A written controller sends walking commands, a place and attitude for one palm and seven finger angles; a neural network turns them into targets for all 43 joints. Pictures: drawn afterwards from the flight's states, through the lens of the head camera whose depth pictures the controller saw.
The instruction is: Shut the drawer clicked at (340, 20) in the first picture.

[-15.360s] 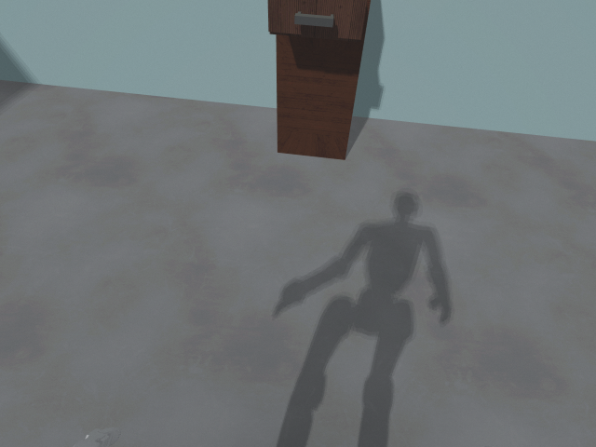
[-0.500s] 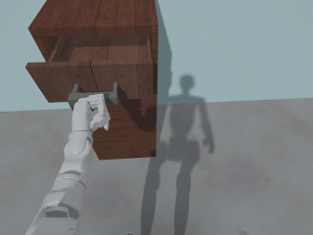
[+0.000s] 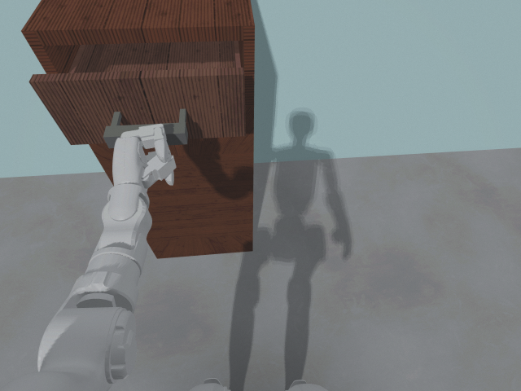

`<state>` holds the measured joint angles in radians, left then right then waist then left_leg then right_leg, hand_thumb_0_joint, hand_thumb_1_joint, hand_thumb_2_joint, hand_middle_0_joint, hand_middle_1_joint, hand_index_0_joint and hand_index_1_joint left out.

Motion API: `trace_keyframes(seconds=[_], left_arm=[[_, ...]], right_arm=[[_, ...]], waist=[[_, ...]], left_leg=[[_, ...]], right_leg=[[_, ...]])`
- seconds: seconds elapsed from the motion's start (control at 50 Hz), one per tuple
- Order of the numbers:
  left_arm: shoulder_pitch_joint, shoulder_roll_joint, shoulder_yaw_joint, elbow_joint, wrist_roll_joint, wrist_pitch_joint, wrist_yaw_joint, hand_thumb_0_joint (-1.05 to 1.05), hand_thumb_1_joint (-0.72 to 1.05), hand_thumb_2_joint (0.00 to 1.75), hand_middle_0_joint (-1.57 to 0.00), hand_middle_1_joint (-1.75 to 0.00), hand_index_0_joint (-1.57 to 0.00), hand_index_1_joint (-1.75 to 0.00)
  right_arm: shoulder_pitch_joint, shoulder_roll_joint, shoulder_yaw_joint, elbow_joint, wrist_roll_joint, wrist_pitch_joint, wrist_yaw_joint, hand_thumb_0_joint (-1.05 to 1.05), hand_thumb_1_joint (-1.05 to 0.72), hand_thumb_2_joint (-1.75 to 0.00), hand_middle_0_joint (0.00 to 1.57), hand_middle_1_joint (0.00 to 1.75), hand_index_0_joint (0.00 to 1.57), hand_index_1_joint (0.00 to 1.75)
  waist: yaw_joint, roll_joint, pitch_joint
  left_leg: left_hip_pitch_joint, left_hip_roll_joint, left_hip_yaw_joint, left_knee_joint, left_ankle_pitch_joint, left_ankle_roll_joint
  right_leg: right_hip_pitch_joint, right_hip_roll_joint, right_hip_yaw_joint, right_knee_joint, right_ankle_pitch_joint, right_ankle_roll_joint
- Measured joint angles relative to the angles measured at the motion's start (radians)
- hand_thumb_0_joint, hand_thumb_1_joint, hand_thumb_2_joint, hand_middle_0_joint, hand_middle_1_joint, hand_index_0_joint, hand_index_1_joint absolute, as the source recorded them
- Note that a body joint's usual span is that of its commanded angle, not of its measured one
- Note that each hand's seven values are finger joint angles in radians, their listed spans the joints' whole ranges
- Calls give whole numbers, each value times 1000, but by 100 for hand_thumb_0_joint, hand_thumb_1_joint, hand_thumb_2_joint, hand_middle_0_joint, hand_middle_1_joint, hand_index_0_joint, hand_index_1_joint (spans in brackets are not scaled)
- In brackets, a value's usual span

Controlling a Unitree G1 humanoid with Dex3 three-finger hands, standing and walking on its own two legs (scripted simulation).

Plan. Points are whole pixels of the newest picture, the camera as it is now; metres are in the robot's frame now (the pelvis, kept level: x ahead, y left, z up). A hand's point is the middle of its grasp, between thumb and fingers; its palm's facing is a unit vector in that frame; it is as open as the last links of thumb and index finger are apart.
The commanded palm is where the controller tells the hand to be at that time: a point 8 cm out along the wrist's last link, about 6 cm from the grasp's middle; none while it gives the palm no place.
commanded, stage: push the drawer shut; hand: left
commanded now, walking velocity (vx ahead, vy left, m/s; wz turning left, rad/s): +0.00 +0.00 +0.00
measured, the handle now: (148, 125) +0.53 +0.17 +0.09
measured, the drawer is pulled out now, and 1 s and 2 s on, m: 0.10 0.00 0.00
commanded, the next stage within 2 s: pull the fist back off the drawer in 1.08 s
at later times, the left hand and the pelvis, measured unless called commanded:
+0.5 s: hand (172, 128) +0.52 +0.13 +0.09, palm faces +0.08 -1.00 -0.02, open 3.1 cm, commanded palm +0.50 +0.19 +0.09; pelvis +0.00 +0.00 -0.01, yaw -1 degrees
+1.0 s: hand (166, 117) +0.55 +0.15 +0.09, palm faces +0.09 -1.00 -0.02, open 2.8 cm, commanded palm +0.56 +0.19 +0.09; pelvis +0.00 +0.01 -0.02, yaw +0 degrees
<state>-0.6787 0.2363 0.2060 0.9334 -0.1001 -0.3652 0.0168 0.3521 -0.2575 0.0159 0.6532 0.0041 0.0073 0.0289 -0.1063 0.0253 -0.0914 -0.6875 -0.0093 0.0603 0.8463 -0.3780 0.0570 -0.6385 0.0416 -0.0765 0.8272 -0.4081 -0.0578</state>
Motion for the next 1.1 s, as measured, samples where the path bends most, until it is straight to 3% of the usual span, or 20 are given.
trace_keyframes(seconds=[0.36,0.58,0.7,0.88,1.1], left_arm=[[-223,137,118,234,39,-19,-40,0,83,90,-140,-160,-140,-160],[-294,183,154,285,63,-9,-37,-1,83,90,-140,-160,-140,-160],[-352,214,167,320,83,1,-29,-2,82,90,-140,-160,-140,-160],[-377,218,168,346,101,-4,-36,-8,70,92,-140,-160,-140,-160],[-476,265,145,432,123,-4,-10,-5,63,92,-140,-160,-140,-160]], right_arm=[[52,-16,11,7,-16,5,0,1,-91,-90,20,30,21,30],[89,-20,13,6,-27,28,11,1,-91,-90,20,30,21,30],[93,-20,16,0,-36,31,14,1,-91,-90,20,30,21,30],[96,-16,18,6,-45,40,18,1,-91,-90,20,30,21,30],[87,-22,33,12,-53,17,14,1,-91,-90,20,30,21,30]], waist=[[-69,1,-3],[-95,7,-8],[-112,9,-8],[-113,9,-15],[-149,14,-8]], left_leg=[[-112,19,-6,46,-6,-6],[-149,24,-6,53,-17,-5],[-180,24,-12,63,-22,-2],[-205,20,-24,76,-26,2],[-270,16,-46,118,-16,10]], right_leg=[[-107,17,-7,31,2,-9],[-140,23,-6,27,-1,-7],[-166,23,-10,29,-4,-5],[-180,20,-23,30,-5,0],[-230,15,-48,54,5,6]])
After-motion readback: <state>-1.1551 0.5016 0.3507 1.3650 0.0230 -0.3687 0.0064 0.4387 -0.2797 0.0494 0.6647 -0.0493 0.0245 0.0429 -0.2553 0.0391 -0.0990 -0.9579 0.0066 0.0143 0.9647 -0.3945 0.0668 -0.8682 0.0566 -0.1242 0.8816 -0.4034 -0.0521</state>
